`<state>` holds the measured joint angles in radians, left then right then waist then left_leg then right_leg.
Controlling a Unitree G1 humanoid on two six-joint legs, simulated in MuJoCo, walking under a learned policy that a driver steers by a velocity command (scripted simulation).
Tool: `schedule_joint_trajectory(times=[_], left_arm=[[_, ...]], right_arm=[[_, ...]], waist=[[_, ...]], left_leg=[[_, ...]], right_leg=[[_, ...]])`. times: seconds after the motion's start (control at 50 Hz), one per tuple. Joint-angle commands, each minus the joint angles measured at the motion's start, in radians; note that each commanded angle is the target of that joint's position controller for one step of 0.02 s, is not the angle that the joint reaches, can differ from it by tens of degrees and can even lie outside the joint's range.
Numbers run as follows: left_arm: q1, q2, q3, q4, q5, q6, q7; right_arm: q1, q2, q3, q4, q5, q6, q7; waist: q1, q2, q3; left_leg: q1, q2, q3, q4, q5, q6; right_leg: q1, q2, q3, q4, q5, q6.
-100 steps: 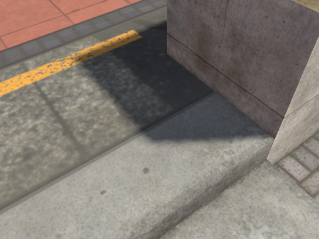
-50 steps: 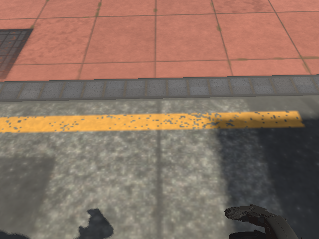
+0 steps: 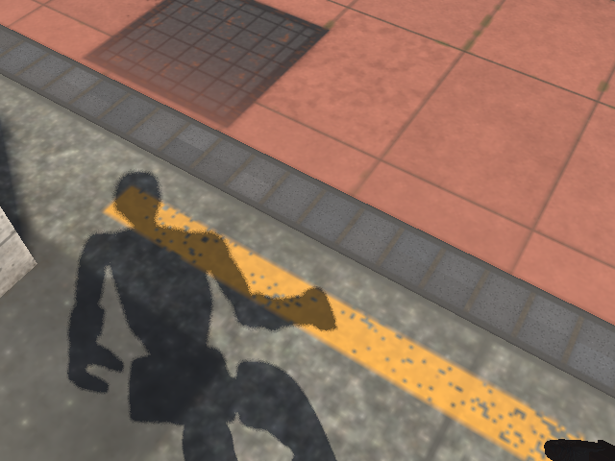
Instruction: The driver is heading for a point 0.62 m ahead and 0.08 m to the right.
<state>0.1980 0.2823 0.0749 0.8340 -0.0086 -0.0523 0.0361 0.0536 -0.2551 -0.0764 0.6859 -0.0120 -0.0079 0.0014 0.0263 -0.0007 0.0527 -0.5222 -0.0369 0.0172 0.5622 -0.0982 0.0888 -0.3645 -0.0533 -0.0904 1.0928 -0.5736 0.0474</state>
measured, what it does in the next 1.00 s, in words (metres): walks ahead: right foot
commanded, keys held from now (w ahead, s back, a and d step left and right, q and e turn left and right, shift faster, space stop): no key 0.78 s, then w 0.06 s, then no key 0.16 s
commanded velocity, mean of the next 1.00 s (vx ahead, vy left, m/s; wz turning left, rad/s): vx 0.04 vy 0.00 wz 0.08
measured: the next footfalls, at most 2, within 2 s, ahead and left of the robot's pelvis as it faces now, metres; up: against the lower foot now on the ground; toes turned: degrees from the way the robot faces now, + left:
right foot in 0.28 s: +0.09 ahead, -0.16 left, +0.00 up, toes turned +1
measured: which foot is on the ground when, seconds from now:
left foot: down 0.00-1.00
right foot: up 0.00-0.26, down 0.28-1.00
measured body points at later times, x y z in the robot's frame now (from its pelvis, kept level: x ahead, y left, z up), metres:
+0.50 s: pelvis +0.05 -0.04 +0.01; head +0.05 -0.05 +0.46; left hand +0.11 +0.20 -0.12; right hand +0.18 -0.28 -0.11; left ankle +0.12 +0.08 -0.72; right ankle +0.05 -0.16 -0.72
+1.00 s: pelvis +0.10 -0.04 +0.01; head +0.11 -0.03 +0.46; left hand +0.12 +0.21 -0.14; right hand +0.20 -0.29 -0.13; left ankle +0.12 +0.08 -0.72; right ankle +0.05 -0.16 -0.72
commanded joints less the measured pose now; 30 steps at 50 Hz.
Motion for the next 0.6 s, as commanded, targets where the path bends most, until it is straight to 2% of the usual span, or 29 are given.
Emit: schedule_joint_trajectory(times=[0.02, 0.04, 0.06, 0.1, 0.12, 0.14, 0.2, 0.24, 0.26, 0.28, 0.3, 0.32, 0.34, 0.36, 0.38, 0.4, 0.48, 0.6], left_arm=[[0.016, 0.062, 0.004, -0.067, -0.002, 0.012, 0.001], [0.004, 0.080, 0.013, -0.068, 0.015, 0.032, 0.020], [0.021, 0.078, 0.013, -0.063, 0.021, 0.047, 0.025], [0.054, 0.050, 0.008, -0.055, 0.019, 0.055, 0.031], [0.057, 0.034, 0.002, -0.048, 0.016, 0.055, 0.032], [0.048, 0.022, -0.005, -0.046, 0.016, 0.055, 0.031], [0.022, 0.027, -0.010, -0.039, 0.014, 0.056, 0.022], [0.056, 0.017, -0.011, -0.014, 0.021, 0.058, 0.010], [0.074, 0.007, -0.013, 0.001, 0.035, 0.060, 0.002], [0.069, 0.022, -0.014, -0.003, 0.057, 0.060, -0.004], [0.029, 0.082, -0.004, -0.019, 0.064, 0.059, 0.001], [0.000, 0.052, -0.010, -0.019, 0.055, 0.050, -0.002], [-0.066, 0.013, -0.025, -0.033, 0.051, 0.036, -0.002], [-0.095, 0.011, -0.027, -0.031, 0.047, 0.025, -0.001], [-0.081, 0.025, -0.023, -0.016, 0.036, 0.016, 0.000], [-0.055, 0.026, -0.022, 0.000, 0.031, 0.010, 0.002], [0.033, 0.014, -0.021, 0.047, 0.020, 0.012, 0.013], [0.058, 0.002, -0.022, 0.089, 0.016, 0.009, 0.006]], right_arm=[[0.070, -0.084, -0.016, -0.061, 0.019, 0.002, -0.015], [0.025, -0.073, -0.012, -0.063, 0.021, 0.005, -0.016], [0.001, -0.100, -0.020, -0.059, 0.007, 0.007, -0.014], [-0.001, -0.107, -0.025, -0.056, -0.012, 0.007, -0.016], [0.000, -0.089, -0.020, -0.054, -0.014, 0.005, -0.020], [0.011, -0.085, -0.019, -0.048, -0.014, 0.004, -0.024], [0.028, -0.075, -0.014, -0.029, -0.011, 0.009, -0.038], [0.026, -0.059, -0.008, -0.013, 0.004, 0.014, -0.041], [0.046, -0.038, -0.003, 0.004, 0.012, 0.015, -0.042], [0.081, -0.015, 0.002, 0.025, 0.015, 0.013, -0.043], [0.129, -0.013, -0.003, 0.032, 0.013, 0.012, -0.043], [0.084, -0.024, -0.010, 0.024, 0.012, 0.011, -0.046], [0.055, -0.034, -0.015, 0.023, 0.008, 0.010, -0.048], [0.049, -0.021, -0.013, 0.032, 0.000, 0.013, -0.049], [0.055, -0.019, -0.013, 0.046, -0.009, 0.017, -0.048], [0.072, -0.022, -0.015, 0.058, -0.011, 0.019, -0.044], [0.085, -0.017, -0.017, 0.105, 0.007, 0.017, -0.038], [0.092, -0.020, -0.017, 0.165, 0.009, 0.014, -0.046]], waist=[[-0.032, 0.003, -0.302], [-0.012, 0.030, -0.250], [0.008, 0.070, -0.218], [0.019, 0.107, -0.207], [0.014, 0.113, -0.209], [0.006, 0.120, -0.214], [-0.010, 0.140, -0.212], [0.016, 0.131, -0.189], [0.024, 0.117, -0.167], [0.012, 0.074, -0.114], [-0.044, -0.063, -0.068], [-0.034, -0.184, -0.043], [-0.051, -0.198, -0.006], [-0.059, -0.200, -0.006], [-0.054, -0.194, -0.006], [-0.052, -0.165, -0.013], [-0.020, -0.029, -0.004], [-0.005, 0.033, -0.048]], left_leg=[[0.462, 0.309, -0.367, -0.196, 0.226, 0.216], [0.320, 0.273, -0.323, -0.222, 0.118, 0.184], [0.191, 0.238, -0.278, -0.248, 0.070, 0.175], [0.114, 0.207, -0.240, -0.272, 0.032, 0.179], [0.116, 0.197, -0.224, -0.267, 0.035, 0.177], [0.123, 0.199, -0.223, -0.267, 0.018, 0.174], [0.130, 0.214, -0.250, -0.273, -0.121, 0.152], [0.090, 0.198, -0.243, -0.257, -0.271, 0.105], [0.060, 0.171, -0.227, -0.240, -0.366, 0.060], [0.030, 0.131, -0.205, -0.196, -0.423, 0.003], [0.024, 0.052, -0.127, -0.126, -0.410, -0.051], [0.174, 0.011, -0.051, -0.065, -0.269, -0.085], [0.264, 0.019, -0.058, -0.043, -0.164, -0.091], [0.315, 0.028, -0.068, -0.046, -0.107, -0.087], [0.344, 0.038, -0.077, -0.052, -0.082, -0.083], [0.354, 0.047, -0.090, -0.066, -0.074, -0.077], [0.315, 0.059, -0.107, -0.112, -0.103, -0.060], [0.359, 0.071, -0.117, -0.116, 0.012, -0.058]], right_leg=[[-0.315, -0.042, 0.143, 0.172, 0.032, 0.016], [-0.251, -0.053, 0.138, 0.100, 0.081, 0.023], [-0.161, -0.038, 0.109, 0.066, 0.117, 0.025], [-0.083, -0.015, 0.092, -0.029, 0.139, 0.023], [-0.057, -0.015, 0.098, -0.094, 0.152, 0.020], [-0.037, -0.015, 0.100, -0.148, 0.167, 0.017], [0.034, -0.009, 0.101, -0.278, 0.216, 0.007], [0.140, 0.015, 0.070, -0.437, 0.306, -0.018], [0.195, 0.029, 0.054, -0.522, 0.334, -0.039], [0.195, -0.017, 0.113, -0.603, 0.342, -0.070], [0.123, -0.098, 0.195, -0.662, 0.235, -0.113], [-0.081, -0.133, 0.273, -0.791, -0.003, -0.155], [-0.158, -0.121, 0.282, -0.844, -0.084, -0.138], [-0.169, -0.102, 0.260, -0.848, -0.059, -0.107], [-0.160, -0.087, 0.233, -0.844, -0.028, -0.086], [-0.136, -0.078, 0.219, -0.831, -0.005, -0.080], [-0.045, -0.038, 0.165, -0.778, 0.086, -0.087], [0.030, -0.012, 0.125, -0.741, 0.239, -0.094]])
